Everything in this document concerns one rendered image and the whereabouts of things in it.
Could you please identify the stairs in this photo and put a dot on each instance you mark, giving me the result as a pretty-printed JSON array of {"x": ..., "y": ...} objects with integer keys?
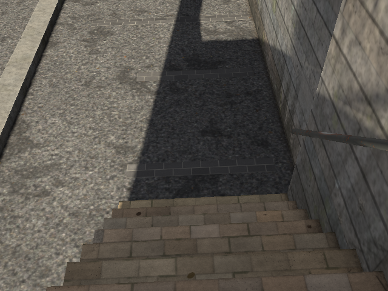
[{"x": 220, "y": 243}]

